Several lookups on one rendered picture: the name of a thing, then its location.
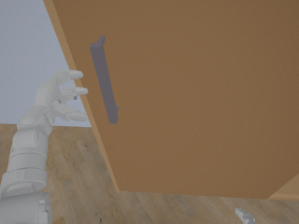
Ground wardrobe door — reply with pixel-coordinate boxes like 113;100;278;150
274;174;299;195
52;0;299;200

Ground handle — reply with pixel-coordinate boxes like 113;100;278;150
89;35;119;124

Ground left robot hand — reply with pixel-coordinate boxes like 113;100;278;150
34;69;89;121

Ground robot left forearm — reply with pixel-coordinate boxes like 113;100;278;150
0;105;55;200

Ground right robot hand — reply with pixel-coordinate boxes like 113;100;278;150
235;207;257;224

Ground left robot upper arm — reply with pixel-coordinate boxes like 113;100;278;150
0;191;52;224

